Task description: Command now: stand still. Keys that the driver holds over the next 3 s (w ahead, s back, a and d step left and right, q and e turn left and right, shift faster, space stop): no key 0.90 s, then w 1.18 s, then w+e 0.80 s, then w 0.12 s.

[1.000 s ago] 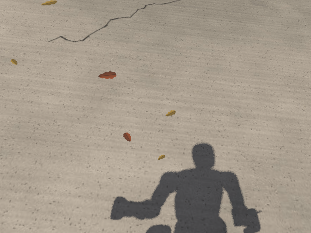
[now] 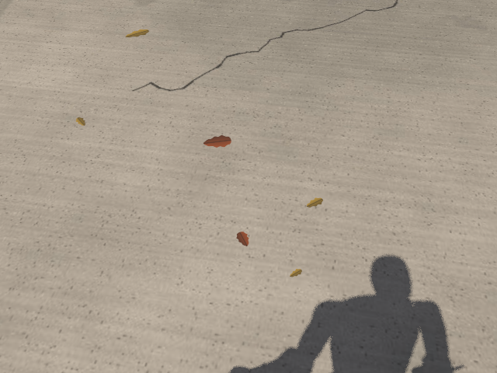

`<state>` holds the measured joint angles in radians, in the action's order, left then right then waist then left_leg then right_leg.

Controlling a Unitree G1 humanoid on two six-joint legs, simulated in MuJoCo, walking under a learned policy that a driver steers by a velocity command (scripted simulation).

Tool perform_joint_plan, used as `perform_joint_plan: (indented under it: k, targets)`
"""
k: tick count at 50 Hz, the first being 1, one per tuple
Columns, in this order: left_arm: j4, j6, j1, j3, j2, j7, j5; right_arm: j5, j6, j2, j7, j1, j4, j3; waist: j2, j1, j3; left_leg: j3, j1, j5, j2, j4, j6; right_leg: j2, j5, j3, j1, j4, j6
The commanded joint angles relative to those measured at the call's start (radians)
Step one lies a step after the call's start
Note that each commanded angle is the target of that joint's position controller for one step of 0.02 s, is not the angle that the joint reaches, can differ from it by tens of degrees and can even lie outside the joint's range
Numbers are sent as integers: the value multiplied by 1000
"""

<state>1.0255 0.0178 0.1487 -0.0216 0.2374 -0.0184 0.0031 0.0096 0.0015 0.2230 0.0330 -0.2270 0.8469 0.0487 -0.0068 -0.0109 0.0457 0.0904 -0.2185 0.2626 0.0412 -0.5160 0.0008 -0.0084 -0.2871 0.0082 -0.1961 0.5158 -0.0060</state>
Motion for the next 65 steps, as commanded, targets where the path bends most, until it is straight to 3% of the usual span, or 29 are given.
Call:
perform_joint_plan:
  k: [1,25,45,46,47,48,50,51,53,55,56,57,59,60,61,62,63,64,65]
  targets:
    - [-22,9,-7,-18,111,-5,0,-1,-12,106,5,-8,-30,24,6,0,-28,41,27,-173,-50,76,21,48,77,53,-34,-108,-24]
    - [41,6,74,-4,87,-14,-1,-7,-11,86,13,-32,141,4,5,-1,-7,13,17,-152,-42,97,11,33,83,44,-31,-130,-33]
    - [43,6,146,1,60,-14,-3,-9,-8,65,16,-60,218,-13,6,4,6,2,6,-143,-41,102,4,29,99,44,-30,-139,-40]
    - [53,5,166,4,50,-15,-2,-9,-7,50,17,-79,231,-18,14,5,-19,-14,17,-56,-27,99,5,24,-10,42,-21,-154,-43]
    - [55,2,174,-3,68,-18,-8,-13,-7,49,18,-80,234,-17,33,1,-3,-44,-10,76,1,65,10,22,-178,54,-30,-169,-57]
    - [51,0,181,-15,103,-21,-16,-17,-9,56,19,-72,228,-14,69,-6,23,-75,-65,214,26,8,19,48,-357,102,-48,-195,-89]
    - [49,10,241,-35,161,-22,-24,-21,-33,43,12,-15,192,-18,166,-35,78,-112,-217,230,19,-168,30,222,-596,347,-30,-330,-191]
    - [43,19,243,-46,184,-22,-24,-25,-50,40,5,12,176,-20,181,-40,114,-98,-250,177,-28,-264,36,314,-591,467,-58,-385,-243]
    - [22,39,221,-48,166,-18,-14,-34,-74,51,-10,26,164,-13,149,-27,131,-59,-343,229,-89,-384,55,362,-472,511,-28,-401,-267]
    - [-5,48,182,-47,149,-12,-31,-42,-93,59,-20,21,159,-8,121,-2,104,-63,-308,222,-114,-256,71,312,-331,394,5,-378,-212]
    - [-16,46,158,-48,153,-10,-39,-43,-99,54,-22,7,167,-6,117,15,81,-99,-204,174,-94,-147,70,260,-263,304,-29,-355,-183]
    - [-23,40,139,-50,164,-8,-46,-40,-103,43,-25,-40,190,-3,112,45,58,-149,-60,71,-57,-31,63,209,-223,221,-93,-314,-164]
    - [-32,32,149,-46,155,-5,-45,-35,-95,47,-26,-188,257,12,73,92,16,-185,183,-27,2,44,38,138,-200,143,-217,-186,-144]
    - [-47,40,122,-32,106,0,-37,-34,-93,75,-23,-280,272,22,-28,130,-2,-30,294,44,-97,118,67,81,-120,73,-315,16,-105]
    - [-75,55,118,-12,27,7,-19,-34,-92,178,-17,-389,274,41,-281,145,-58,338,403,153,-326,266,160,-8,-162,-56,-472,382,-43]
    - [-101,72,109,-16,32,7,-40,-15,-107,213,-32,-414,283,40,-307,132,-40,649,368,362,-456,374,287,-32,-273,26,-615,598,-54]
    - [-116,85,75,-23,79,11,-58,-16,-123,153,-37,-305,252,21,-155,88,59,604,310,426,-449,377,279,46,-194,78,-704,703,-76]
    - [-115,95,67,-27,96,19,-57,-16,-131,114,-44,-228,225,7,-104,64,88,474,279,347,-394,374,237,82,-79,80,-720,711,-91]
    - [-105,100,73,-33,100,19,-43,-15,-131,110,-51,-176,203,1,-71,41,76,365,256,214,-345,379,202,107,5,68,-689,671,-91]
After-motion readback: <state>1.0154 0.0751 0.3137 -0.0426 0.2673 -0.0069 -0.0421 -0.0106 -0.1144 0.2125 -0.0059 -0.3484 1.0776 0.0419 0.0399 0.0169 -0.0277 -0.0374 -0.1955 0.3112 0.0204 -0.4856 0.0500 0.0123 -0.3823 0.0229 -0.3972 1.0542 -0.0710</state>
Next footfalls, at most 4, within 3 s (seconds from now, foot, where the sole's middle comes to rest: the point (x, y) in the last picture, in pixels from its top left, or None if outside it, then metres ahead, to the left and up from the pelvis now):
1.68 right None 0.47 -0.09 -0.77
2.22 left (215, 282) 0.78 0.15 -0.77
2.76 right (311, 221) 1.01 -0.16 -0.77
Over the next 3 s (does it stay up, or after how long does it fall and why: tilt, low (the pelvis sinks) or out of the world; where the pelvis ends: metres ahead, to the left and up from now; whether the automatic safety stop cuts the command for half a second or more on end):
stays up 1.00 -0.09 0.01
